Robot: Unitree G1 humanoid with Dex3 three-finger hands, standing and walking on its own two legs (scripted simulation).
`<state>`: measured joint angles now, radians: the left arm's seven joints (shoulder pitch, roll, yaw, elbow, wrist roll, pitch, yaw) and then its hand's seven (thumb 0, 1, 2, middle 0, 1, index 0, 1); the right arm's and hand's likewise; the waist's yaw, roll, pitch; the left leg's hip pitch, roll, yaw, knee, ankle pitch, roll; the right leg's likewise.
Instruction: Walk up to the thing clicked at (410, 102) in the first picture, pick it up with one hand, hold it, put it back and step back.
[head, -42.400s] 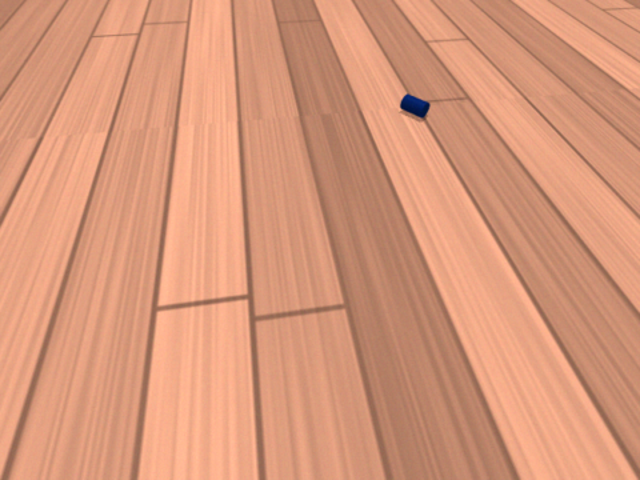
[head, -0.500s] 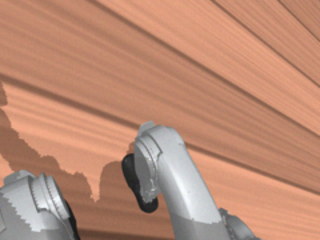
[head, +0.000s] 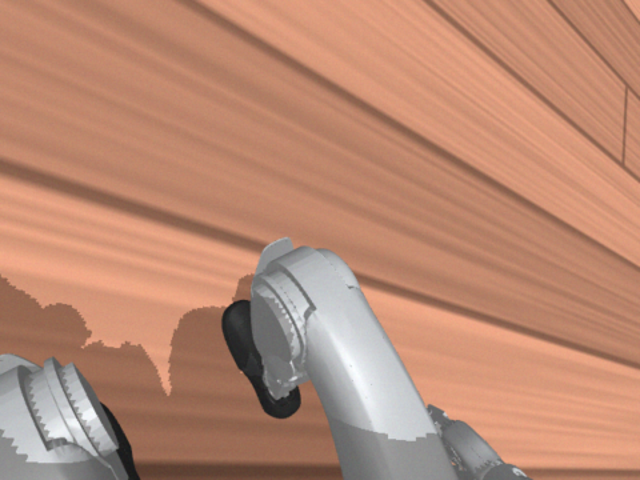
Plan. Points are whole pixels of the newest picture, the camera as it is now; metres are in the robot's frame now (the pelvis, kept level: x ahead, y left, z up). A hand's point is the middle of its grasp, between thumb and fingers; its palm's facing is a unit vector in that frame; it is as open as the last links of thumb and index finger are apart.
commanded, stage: rest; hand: left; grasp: from above
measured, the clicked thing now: out of the picture +0.51 +0.30 -0.27
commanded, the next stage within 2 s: open in 0.32 s
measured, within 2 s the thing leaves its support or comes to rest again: rests again in 0.72 s
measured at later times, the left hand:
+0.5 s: hand out of the picture +0.51 +0.29 -0.25, palm faces -0.48 -0.10 -0.87, open 11.2 cm
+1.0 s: hand out of the picture +0.52 +0.29 -0.24, palm faces -0.48 -0.10 -0.87, open 12.6 cm
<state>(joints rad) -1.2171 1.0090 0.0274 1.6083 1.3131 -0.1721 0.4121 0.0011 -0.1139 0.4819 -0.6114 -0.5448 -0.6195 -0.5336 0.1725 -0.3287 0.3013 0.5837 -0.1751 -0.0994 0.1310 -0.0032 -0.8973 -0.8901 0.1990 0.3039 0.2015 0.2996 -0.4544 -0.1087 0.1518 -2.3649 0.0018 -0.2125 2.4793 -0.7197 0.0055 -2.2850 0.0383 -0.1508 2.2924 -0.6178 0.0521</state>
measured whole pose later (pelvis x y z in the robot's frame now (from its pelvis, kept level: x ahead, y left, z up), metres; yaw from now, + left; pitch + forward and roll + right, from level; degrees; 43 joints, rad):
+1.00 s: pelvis +0.00 +0.00 +0.00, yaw -1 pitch +32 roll -15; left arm -1.25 1.07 -0.01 1.64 1.28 -0.18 0.40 0.00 -0.26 0.79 -0.27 -0.82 -0.29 -0.82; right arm 0.15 -0.33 0.36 0.58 -0.19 -0.09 0.13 0.00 -0.89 -0.89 0.20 0.30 0.20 0.30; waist -0.47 -0.11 0.17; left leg -2.37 0.01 -0.23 2.49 -0.72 0.02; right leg -2.28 0.05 -0.16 2.28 -0.61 0.06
